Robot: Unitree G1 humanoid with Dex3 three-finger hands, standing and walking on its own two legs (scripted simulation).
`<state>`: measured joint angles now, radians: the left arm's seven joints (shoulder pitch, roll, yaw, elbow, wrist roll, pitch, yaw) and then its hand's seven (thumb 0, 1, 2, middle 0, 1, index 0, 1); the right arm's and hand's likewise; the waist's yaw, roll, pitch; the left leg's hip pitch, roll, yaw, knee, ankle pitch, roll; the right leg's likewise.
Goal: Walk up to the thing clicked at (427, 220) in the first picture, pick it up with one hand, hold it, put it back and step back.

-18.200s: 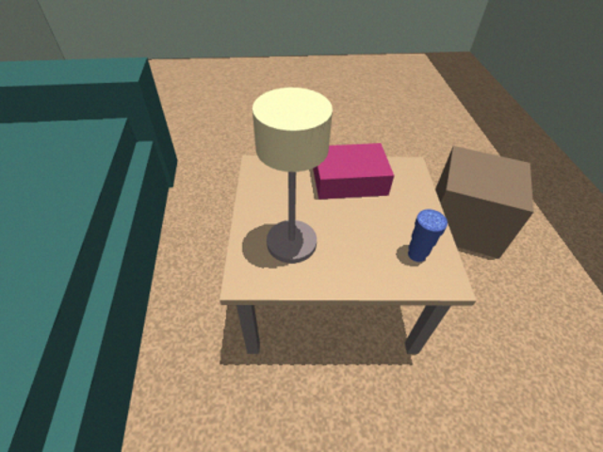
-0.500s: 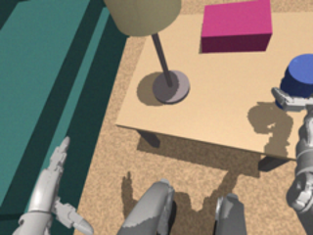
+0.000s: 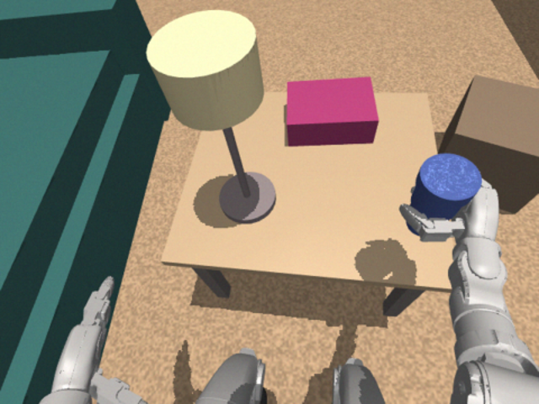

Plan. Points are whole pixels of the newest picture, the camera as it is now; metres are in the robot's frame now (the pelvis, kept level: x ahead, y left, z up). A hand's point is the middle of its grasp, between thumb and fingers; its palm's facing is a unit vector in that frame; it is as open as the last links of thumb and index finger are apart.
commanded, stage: lift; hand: right
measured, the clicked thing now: (434, 202) +0.43 -0.20 +0.00
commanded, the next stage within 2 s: hold in 0.86 s
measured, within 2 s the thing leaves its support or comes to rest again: neither
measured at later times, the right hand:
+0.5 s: hand (437, 215) +0.37 -0.18 +0.06, palm faces +0.15 +0.99 -0.01, open 9.0 cm
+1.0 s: hand (440, 218) +0.35 -0.17 +0.08, palm faces +0.15 +0.99 +0.00, open 9.0 cm
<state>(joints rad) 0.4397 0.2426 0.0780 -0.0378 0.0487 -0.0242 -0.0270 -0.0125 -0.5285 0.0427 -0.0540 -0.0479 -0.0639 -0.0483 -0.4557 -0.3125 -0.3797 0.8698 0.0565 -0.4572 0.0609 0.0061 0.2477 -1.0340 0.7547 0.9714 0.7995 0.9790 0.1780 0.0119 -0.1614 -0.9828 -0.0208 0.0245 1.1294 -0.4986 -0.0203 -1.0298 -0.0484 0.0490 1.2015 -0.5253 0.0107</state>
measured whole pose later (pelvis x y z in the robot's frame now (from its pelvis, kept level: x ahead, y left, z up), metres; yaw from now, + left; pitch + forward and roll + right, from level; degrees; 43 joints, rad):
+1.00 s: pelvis +0.01 +0.01 +0.04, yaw -1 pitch +10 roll +0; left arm 0.41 0.20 0.09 0.18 -0.01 -0.03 0.03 -0.01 -0.53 0.04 -0.05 -0.05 -0.06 -0.05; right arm -0.14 -0.17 -0.20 0.45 0.13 -0.32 0.02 0.01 0.25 -1.04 0.76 0.97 0.80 0.98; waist 0.06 0.02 -0.10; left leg -0.66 0.01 -0.01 0.93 -0.45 -0.02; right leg -0.67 -0.02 0.00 0.94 -0.45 0.01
